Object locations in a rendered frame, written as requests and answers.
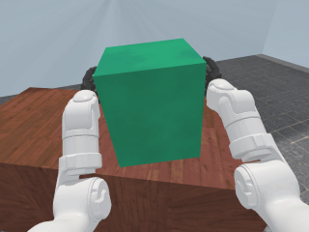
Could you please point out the robot left forearm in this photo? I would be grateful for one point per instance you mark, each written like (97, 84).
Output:
(80, 149)

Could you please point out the robot right forearm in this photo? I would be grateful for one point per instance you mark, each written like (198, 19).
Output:
(248, 137)

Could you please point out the left robot upper arm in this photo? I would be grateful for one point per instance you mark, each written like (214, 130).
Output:
(79, 205)

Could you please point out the carton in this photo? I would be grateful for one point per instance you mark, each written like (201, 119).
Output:
(152, 98)

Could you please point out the right robot upper arm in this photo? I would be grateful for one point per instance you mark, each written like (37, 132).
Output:
(269, 188)

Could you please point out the pedestal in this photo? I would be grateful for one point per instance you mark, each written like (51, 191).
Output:
(181, 195)

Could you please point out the right robot hand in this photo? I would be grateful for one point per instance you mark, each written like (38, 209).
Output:
(212, 72)

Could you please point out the left robot hand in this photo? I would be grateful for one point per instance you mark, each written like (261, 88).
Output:
(87, 81)

